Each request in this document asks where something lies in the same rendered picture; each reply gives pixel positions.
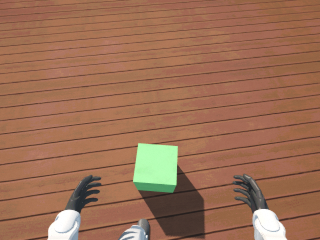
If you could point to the robot left thigh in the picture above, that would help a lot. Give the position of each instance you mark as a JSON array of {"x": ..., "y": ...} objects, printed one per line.
[{"x": 133, "y": 234}]

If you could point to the robot left shin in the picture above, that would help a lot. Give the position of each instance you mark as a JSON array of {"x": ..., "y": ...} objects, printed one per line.
[{"x": 137, "y": 227}]

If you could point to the right robot hand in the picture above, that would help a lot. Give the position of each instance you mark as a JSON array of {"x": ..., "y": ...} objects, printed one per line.
[{"x": 256, "y": 199}]

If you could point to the left robot hand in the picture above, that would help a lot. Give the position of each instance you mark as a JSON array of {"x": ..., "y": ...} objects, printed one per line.
[{"x": 77, "y": 200}]

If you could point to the carton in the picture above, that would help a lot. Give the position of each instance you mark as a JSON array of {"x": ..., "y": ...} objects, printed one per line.
[{"x": 156, "y": 168}]

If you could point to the left robot forearm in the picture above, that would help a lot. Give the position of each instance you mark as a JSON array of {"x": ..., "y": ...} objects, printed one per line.
[{"x": 66, "y": 226}]

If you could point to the right robot forearm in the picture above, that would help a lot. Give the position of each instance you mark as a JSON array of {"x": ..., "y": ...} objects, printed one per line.
[{"x": 267, "y": 226}]

